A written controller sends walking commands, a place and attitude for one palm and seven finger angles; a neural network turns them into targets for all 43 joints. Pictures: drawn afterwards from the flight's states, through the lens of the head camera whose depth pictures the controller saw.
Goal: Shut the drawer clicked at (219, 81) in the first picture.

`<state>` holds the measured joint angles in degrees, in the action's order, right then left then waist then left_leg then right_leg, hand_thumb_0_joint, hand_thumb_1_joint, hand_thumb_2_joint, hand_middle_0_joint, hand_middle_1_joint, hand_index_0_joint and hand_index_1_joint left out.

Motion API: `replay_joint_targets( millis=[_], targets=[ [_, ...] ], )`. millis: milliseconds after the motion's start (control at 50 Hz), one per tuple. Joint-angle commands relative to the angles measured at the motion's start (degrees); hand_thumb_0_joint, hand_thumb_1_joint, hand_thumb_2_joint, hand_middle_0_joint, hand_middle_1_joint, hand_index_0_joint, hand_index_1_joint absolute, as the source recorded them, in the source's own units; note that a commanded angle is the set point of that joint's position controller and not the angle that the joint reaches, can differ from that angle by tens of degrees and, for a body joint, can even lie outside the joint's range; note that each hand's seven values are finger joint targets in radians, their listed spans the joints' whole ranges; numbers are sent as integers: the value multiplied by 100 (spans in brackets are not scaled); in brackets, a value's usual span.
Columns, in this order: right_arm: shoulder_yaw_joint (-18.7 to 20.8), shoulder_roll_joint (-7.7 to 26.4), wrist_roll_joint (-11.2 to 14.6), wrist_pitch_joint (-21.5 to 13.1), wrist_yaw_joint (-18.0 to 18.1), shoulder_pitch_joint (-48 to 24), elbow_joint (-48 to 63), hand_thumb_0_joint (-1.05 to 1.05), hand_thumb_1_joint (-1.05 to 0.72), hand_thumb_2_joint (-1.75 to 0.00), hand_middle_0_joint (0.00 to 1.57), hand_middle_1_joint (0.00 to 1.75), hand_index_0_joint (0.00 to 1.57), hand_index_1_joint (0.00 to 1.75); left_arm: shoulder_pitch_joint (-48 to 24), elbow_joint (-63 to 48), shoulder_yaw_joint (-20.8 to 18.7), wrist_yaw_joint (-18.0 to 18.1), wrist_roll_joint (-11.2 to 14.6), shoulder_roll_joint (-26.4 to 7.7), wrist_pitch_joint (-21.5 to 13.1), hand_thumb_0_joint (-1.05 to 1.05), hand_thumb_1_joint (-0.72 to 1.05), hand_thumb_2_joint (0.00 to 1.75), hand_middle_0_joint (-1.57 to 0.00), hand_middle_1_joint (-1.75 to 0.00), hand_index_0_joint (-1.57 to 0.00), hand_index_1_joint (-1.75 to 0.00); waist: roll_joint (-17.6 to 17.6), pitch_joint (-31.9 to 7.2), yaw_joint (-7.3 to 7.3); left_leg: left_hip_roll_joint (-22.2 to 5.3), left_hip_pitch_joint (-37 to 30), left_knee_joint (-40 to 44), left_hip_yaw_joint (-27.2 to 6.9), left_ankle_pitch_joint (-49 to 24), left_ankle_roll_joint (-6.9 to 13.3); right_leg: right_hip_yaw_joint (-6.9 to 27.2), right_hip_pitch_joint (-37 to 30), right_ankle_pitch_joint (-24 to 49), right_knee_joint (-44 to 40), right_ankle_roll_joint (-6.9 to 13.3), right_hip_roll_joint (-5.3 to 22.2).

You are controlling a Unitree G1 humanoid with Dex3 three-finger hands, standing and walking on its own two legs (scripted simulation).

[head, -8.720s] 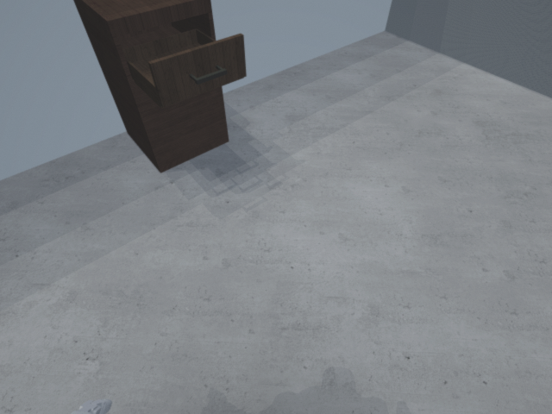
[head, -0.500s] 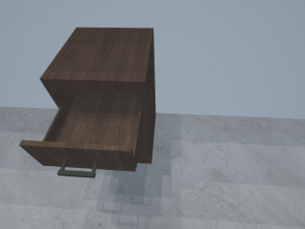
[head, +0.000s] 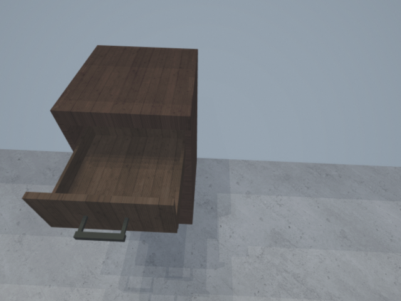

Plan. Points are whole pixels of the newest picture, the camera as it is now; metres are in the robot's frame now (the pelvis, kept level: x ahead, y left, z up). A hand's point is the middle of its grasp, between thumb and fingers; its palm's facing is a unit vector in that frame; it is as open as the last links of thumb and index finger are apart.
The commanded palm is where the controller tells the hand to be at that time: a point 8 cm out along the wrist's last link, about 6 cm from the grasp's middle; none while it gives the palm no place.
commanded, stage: look again from close up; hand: left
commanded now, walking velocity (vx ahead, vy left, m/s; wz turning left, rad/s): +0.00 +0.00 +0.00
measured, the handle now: (102, 228) +0.32 +0.29 -0.16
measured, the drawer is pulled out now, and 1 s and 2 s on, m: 0.27 0.27 0.27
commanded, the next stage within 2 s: shuffle to correct the standing spot in 0.52 s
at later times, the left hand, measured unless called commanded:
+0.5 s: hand out of the picture +0.03 +0.18 -0.18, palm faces +0.01 -0.98 -0.22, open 7.3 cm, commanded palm none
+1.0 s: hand out of the picture -0.02 +0.22 -0.19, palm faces +0.03 -0.97 -0.23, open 7.4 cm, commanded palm none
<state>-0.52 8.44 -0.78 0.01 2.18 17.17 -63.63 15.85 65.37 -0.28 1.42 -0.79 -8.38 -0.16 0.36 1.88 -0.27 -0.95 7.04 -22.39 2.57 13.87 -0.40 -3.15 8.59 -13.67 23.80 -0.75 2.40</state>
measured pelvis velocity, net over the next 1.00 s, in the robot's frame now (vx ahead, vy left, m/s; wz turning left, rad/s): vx -0.01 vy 0.04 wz -0.02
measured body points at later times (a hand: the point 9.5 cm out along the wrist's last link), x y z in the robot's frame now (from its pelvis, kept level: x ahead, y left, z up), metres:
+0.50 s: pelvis -0.01 +0.00 -0.01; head -0.02 +0.00 +0.44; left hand +0.03 +0.23 -0.16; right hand +0.01 -0.23 -0.16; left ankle -0.02 +0.12 -0.74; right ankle -0.01 -0.12 -0.74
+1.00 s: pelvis -0.01 +0.04 -0.01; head +0.01 +0.04 +0.44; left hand -0.02 +0.28 -0.17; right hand -0.02 -0.20 -0.17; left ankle -0.02 +0.12 -0.74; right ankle -0.01 -0.12 -0.74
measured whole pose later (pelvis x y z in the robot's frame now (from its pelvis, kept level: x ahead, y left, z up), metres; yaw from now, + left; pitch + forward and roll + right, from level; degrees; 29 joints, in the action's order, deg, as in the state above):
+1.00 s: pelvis -0.01 +0.04 -0.01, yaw -1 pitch -1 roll +0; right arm 0.8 10.8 -1.1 1.7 0.8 18.4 -60.2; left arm 18.3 60.9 -2.1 2.6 -1.8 -9.6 1.9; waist 0.3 3.3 -0.5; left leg 1.7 12.2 -31.8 4.7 18.7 3.3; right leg -1.2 15.0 -20.9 35.4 -1.0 5.1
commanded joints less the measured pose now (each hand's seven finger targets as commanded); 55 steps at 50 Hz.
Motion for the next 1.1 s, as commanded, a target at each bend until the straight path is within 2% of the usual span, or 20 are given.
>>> replay_joint_targets(
  millis=[0,20,60,80,160,240,360,480,600,680,800,840,880,900,940,960,980,1020,1060,1080],
  targets=[
    [263,890,-62,-229,-17,-49,786,0,-90,-90,20,30,20,30,187,-684,-80,62,-10,-962,-193,0,90,90,-20,-30,-20,-30,-593,-86,31,-447,762,15,-735,-286,266,495,403,96,131,306,344],
    [235,688,-31,-225,-22,55,769,0,-90,-90,20,30,20,30,324,-643,-40,84,-11,-750,-214,0,90,90,-20,-30,-20,-30,-200,-446,22,-435,604,-211,-675,-415,258,518,299,207,65,292,378],
    [191,633,-35,-194,-58,296,733,0,-90,-90,20,30,20,30,348,-687,13,116,-4,-711,-198,0,90,90,-20,-30,-20,-30,453,-634,99,-393,474,-514,-535,-698,232,608,210,579,21,286,430],
    [199,649,-23,-180,-61,333,692,0,-90,-90,20,30,20,30,311,-700,3,131,7,-704,-193,0,90,90,-20,-30,-20,-30,516,-520,118,-374,543,-536,-501,-758,217,592,220,762,58,277,454],
    [166,701,-13,-149,-59,267,580,0,-90,-90,20,30,20,30,362,-751,6,151,20,-761,-165,0,90,90,-20,-30,-20,-30,-39,-174,39,-430,562,-535,-450,-1419,186,512,253,1539,267,254,409],
    [173,693,16,-83,-72,156,519,0,-90,-90,20,30,20,30,268,-759,-16,161,22,-804,-134,0,90,90,-20,-30,-20,-30,81,208,66,-417,699,-336,-443,-782,154,509,406,904,75,219,416],
    [158,739,11,-54,-108,51,432,0,-90,-90,20,30,20,30,201,-780,-22,147,-3,-778,-96,0,90,90,-20,-30,-20,-30,-12,343,51,-440,666,-99,-478,-423,179,509,493,214,-148,167,347],
    [153,753,14,-30,-116,-21,391,0,-90,-90,20,30,20,30,250,-705,-27,134,-2,-746,-95,0,90,90,-20,-30,-20,-30,-51,369,50,-441,611,24,-471,-132,163,537,526,-48,-325,139,343],
    [134,764,40,-53,-105,14,268,0,-90,-90,20,30,20,30,377,-547,-18,131,-2,-679,-110,0,90,90,-20,-30,-20,-30,-70,207,39,-477,515,72,-459,-380,169,474,305,362,-260,115,346],
    [146,797,31,33,-120,40,269,0,-90,-90,20,30,20,30,413,-537,-94,151,-19,-780,-76,0,90,90,-20,-30,-20,-30,-12,364,-5,-335,700,-73,-342,123,154,645,416,-264,-343,206,512],
    [200,725,3,145,-146,171,402,0,-90,-90,20,30,20,30,458,-623,-279,186,-37,-998,-5,0,90,90,-20,-30,-20,-30,517,432,1,-79,1000,-576,-76,563,93,1165,537,-838,-591,496,1043],
    [225,727,-4,154,-151,268,437,0,-90,-90,20,30,20,30,400,-687,-331,197,-45,-1025,22,0,90,90,-20,-30,-20,-30,620,419,43,-71,930,-622,-52,573,97,1160,670,-861,-505,532,1112],
    [243,801,-9,145,-159,487,453,0,-90,-90,20,30,20,30,229,-802,-356,192,-63,-971,69,0,90,90,-20,-30,-20,-30,204,448,133,-192,774,-280,-248,601,184,815,931,-1005,-112,435,861],
    [252,893,-18,121,-154,554,453,0,-90,-90,20,30,20,30,191,-847,-343,178,-74,-864,88,0,90,90,-20,-30,-20,-30,-192,385,142,-405,632,-7,-523,433,297,468,1028,-917,307,317,580],
    [289,1151,-17,95,-108,656,493,0,-90,-90,20,30,20,30,171,-909,-257,153,-101,-539,94,0,90,90,-20,-30,-20,-30,-1068,311,138,-1030,350,613,-1394,24,681,-268,1346,-1005,1402,71,-25],
    [284,1103,-13,67,-84,659,507,0,-90,-90,20,30,20,30,89,-929,-202,149,-105,-477,91,0,90,90,-20,-30,-20,-30,-1126,392,156,-1173,166,737,-1546,-560,864,-218,1669,-1410,1858,46,-49],
    [240,1017,-28,29,-53,630,505,0,-90,-90,20,30,20,30,75,-894,-160,143,-73,-422,86,0,90,90,-20,-30,-20,-30,-880,329,134,-1272,22,667,-1606,-1258,997,-54,1751,-1527,2154,61,47],
    [164,888,-31,-34,-16,421,472,0,-90,-90,20,30,20,30,169,-786,-111,105,-22,-300,33,0,90,90,-20,-30,-20,-30,-457,61,17,-1259,-23,384,-1228,-2472,1050,20,1258,-1279,1761,55,183],
    [122,841,14,-85,13,306,395,0,-90,-90,20,30,20,30,311,-657,-79,98,9,-326,-7,0,90,90,-20,-30,-20,-30,-325,-26,-75,-1064,48,106,-867,-3091,826,47,607,-508,747,12,147],
    [102,789,42,-103,27,244,357,0,-90,-90,20,30,20,30,455,-576,-86,113,17,-365,-32,0,90,90,-20,-30,-20,-30,-200,-80,-128,-915,155,-47,-779,-2869,628,180,195,210,157,38,189]
  ],
)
